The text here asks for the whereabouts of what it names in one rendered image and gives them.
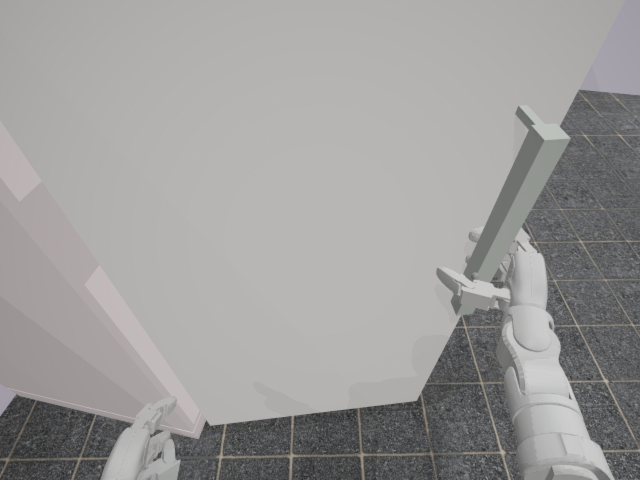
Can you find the robot left hand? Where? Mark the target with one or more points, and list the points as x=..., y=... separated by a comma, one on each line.
x=133, y=453

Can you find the handle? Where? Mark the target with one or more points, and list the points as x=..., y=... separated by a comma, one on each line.
x=540, y=152

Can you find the fridge door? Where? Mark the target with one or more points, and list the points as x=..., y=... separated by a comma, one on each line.
x=271, y=185

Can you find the robot right forearm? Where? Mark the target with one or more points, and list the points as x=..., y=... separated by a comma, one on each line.
x=554, y=443

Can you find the robot right hand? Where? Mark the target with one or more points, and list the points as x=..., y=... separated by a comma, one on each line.
x=522, y=270

